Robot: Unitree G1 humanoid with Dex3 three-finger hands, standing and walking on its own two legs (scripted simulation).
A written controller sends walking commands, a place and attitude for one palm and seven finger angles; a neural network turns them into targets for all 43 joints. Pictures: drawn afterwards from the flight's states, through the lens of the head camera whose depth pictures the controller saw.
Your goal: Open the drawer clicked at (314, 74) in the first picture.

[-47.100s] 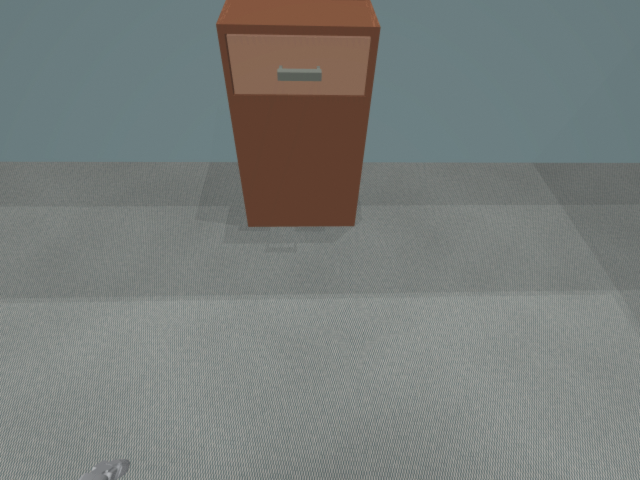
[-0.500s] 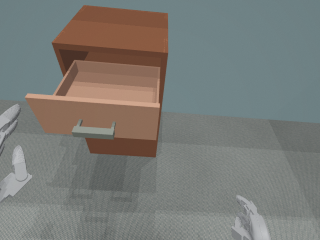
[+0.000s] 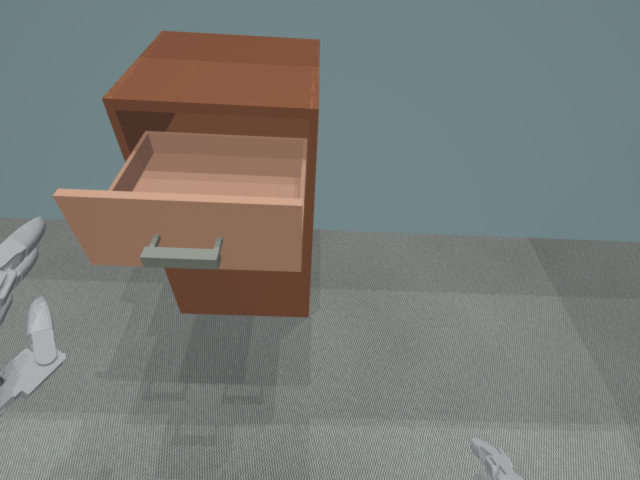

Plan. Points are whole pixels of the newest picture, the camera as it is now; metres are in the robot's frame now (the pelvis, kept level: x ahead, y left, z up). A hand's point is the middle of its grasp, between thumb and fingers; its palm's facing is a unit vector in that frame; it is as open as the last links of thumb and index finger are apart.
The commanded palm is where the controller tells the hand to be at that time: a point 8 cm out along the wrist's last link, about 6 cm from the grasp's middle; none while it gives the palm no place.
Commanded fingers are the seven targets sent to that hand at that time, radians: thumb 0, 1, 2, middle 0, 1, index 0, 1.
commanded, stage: stop stepping back and stand still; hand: left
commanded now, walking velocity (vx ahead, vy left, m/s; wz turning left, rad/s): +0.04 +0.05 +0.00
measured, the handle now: (184, 249) +0.51 +0.27 -0.05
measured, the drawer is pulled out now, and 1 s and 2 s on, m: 0.30 0.30 0.30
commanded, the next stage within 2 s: let the arm hang, fingers relaxed in 0.16 s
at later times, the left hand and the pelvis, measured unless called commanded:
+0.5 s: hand out of the picture +0.11 +0.18 -0.14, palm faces -0.01 -0.97 -0.23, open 7.4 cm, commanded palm none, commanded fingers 0.00 0.90 0.90 -0.20 -0.30 -0.20 -0.30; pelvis +0.00 -0.01 +0.00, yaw +2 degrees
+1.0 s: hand out of the picture -0.03 +0.18 -0.16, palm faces +0.01 -0.97 -0.25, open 7.4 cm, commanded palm none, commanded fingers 0.00 0.90 0.90 -0.20 -0.30 -0.20 -0.30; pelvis -0.01 -0.01 +0.01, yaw +2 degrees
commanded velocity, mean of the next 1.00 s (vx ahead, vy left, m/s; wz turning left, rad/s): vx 0.00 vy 0.00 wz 0.00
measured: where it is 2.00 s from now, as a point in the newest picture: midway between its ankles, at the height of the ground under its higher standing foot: outside the picture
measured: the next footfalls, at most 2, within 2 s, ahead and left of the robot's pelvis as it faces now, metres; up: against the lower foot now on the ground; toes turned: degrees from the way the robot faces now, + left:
none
